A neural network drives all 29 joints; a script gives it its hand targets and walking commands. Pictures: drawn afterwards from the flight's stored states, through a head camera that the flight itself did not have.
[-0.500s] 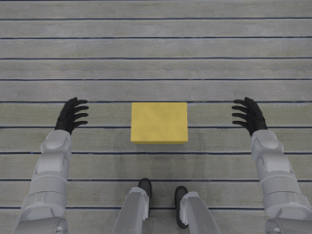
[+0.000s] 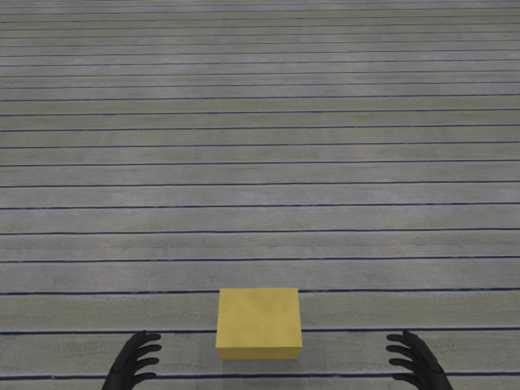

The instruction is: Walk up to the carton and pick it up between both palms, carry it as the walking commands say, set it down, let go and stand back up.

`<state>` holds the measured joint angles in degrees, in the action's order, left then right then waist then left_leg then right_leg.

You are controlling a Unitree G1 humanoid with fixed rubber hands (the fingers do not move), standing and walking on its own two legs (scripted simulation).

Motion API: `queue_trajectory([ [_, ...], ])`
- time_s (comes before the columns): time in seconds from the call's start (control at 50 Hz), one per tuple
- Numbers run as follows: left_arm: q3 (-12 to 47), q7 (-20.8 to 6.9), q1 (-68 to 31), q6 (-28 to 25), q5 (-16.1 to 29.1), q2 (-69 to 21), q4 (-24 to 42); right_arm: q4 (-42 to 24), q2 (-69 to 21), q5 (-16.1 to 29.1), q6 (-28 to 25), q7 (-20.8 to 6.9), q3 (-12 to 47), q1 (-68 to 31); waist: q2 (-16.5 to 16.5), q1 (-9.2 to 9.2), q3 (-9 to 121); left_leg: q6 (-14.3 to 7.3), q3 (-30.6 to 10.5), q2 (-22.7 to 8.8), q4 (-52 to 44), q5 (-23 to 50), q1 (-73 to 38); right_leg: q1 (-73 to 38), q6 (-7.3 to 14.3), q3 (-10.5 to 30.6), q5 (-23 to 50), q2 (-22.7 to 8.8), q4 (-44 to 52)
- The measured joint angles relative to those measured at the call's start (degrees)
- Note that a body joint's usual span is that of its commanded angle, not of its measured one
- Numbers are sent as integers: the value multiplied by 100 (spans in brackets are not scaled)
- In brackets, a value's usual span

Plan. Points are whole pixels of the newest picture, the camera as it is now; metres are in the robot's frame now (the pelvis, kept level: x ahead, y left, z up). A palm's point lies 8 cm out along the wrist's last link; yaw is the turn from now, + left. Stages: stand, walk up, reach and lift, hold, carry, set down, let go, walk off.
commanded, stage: let go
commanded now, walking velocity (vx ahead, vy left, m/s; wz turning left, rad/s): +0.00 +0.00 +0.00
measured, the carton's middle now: (259, 324) +0.42 +0.03 -0.67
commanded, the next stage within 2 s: stand in 0.46 s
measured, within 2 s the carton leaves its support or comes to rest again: neither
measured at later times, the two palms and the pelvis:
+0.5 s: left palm out of the picture +0.15 +0.24 -0.06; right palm out of the picture +0.14 -0.23 -0.07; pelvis -0.01 +0.01 +0.00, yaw -1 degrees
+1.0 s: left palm out of the picture +0.15 +0.30 -0.09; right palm out of the picture +0.13 -0.28 -0.08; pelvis +0.01 +0.01 +0.01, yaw -2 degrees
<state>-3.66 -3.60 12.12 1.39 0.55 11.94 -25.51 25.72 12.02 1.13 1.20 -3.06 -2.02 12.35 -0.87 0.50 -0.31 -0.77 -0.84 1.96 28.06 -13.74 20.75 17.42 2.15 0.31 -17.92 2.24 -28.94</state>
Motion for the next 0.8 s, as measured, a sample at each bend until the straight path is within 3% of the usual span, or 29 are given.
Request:
queue_trajectory([
  [0.22, 77, -88, 97, 590, -49, 78, 180, -88, -8, -154, 566, -95, -3, 92, -30, -128, -469, 1, 51, 5, -328, 55, -1311, -1265, 12, 66, 41, -10, 267],
  [0.46, 52, 0, 55, 944, -200, 2, 277, -157, -71, -148, 845, -29, -40, 29, -1, -86, -671, -50, 117, 30, -228, -9, -1546, -1483, -33, 128, -8, -37, 161],
  [0.56, 95, 307, 64, 452, -273, 308, -413, 767, 240, -319, 397, 274, -21, -93, 15, -70, -201, -50, 112, -11, 21, -124, -1032, -1035, -51, 117, -44, 5, 54],
  [0.8, 79, 446, 35, -4, -262, 783, -1387, 1828, 744, -320, -51, 375, -65, -329, -15, -57, 43, -80, 137, -18, -147, -137, -974, -1020, -78, 157, 17, 7, 341],
])
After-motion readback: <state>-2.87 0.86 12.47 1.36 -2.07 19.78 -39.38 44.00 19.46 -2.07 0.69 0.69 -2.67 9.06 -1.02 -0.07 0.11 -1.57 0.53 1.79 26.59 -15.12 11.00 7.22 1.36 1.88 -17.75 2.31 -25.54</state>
